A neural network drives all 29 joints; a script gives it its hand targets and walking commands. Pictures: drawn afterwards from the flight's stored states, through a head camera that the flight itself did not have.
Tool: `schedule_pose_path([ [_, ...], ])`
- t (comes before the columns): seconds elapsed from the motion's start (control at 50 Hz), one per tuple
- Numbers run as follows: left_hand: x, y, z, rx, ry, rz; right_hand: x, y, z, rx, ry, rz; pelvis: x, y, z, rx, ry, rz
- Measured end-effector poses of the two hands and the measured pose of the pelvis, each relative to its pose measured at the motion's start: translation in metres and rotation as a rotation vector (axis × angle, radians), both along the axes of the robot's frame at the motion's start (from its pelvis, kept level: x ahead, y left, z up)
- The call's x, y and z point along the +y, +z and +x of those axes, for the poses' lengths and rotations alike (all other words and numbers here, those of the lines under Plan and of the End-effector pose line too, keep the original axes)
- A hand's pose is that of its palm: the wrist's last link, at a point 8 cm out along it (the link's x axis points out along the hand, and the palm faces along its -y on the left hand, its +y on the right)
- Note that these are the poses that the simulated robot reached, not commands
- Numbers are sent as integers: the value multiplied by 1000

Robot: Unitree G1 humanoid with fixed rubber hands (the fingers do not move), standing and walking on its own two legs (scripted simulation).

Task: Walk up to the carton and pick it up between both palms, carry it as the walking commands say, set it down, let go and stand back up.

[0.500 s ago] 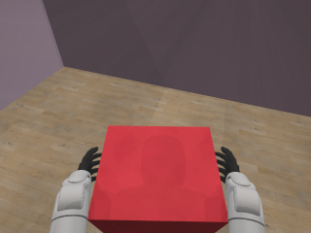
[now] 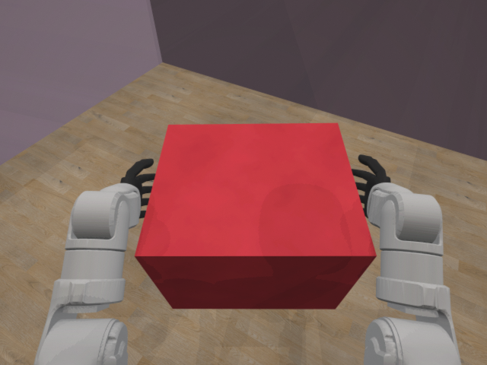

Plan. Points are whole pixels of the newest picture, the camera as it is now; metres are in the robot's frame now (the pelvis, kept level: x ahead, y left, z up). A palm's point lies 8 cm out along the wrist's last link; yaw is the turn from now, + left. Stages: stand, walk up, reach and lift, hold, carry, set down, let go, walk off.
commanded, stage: carry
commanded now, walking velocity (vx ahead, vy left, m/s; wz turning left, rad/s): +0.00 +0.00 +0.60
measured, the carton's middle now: (253, 218) +0.37 +0.00 +0.05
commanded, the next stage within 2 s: none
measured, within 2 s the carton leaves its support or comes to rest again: neither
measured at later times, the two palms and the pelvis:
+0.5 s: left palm (36, 275) +0.24 +0.31 +0.07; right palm (280, 204) +0.38 -0.04 +0.07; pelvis -0.02 +0.01 -0.01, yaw +19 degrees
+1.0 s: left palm out of the picture +0.10 +0.37 +0.10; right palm (203, 205) +0.35 +0.08 +0.11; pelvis -0.04 +0.01 +0.00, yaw +37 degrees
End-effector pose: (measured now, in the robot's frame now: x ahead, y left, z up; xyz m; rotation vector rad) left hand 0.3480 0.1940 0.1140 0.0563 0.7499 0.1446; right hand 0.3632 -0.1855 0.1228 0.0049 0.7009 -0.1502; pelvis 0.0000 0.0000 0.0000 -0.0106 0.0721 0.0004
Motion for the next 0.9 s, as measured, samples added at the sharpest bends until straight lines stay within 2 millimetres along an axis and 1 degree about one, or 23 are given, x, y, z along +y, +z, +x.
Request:
schedule_pose_path([
  [0.04,2,5,-5,-12,33,1,3,1,5,-11,12,28,-2,0,-3,0,25,-15],
  [0.08,6,5,-13,-12,69,-11,7,2,7,-10,27,42,-4,2,-5,0,65,8],
  [0.14,13,1,-25,-5,114,-21,16,0,11,-2,58,50,-4,4,-7,-5,123,42],
  [0.18,21,-5,-33,5,144,-30,26,-4,13,10,81,48,-3,4,-8,-5,159,57],
  [0.24,38,-15,-44,14,181,-32,45,-10,19,19,123,40,4,-1,-9,-4,207,69],
  [0.32,69,-30,-56,-5,237,-43,81,-20,27,2,180,30,16,-13,-10,-2,250,85],
  [0.4,96,-44,-81,28,308,-50,114,-38,22,35,230,33,17,-12,-14,2,265,66],
  [0.46,109,-44,-100,30,365,-44,132,-47,19,41,275,53,12,-11,-16,7,300,50],
  [0.52,116,-39,-116,5,422,-32,146,-51,18,21,318,85,6,-10,-20,-5,356,23],
  [0.56,119,-37,-127,-9,459,-37,154,-49,18,13,344,94,5,-9,-21,-4,400,24],
  [0.64,128,-33,-147,-38,510,-43,173,-37,18,-13,393,95,8,-5,-24,9,476,41],
  [0.74,153,-32,-168,-60,551,-48,210,-21,17,-40,457,65,22,-10,-29,9,543,61],
  [0.82,170,-32,-193,-36,578,-58,237,-21,5,-15,502,52,26,-7,-34,-1,556,37],
  [0.9,179,-27,-220,-20,626,-52,255,-21,-7,-1,559,44,23,-2,-39,-6,588,21],
])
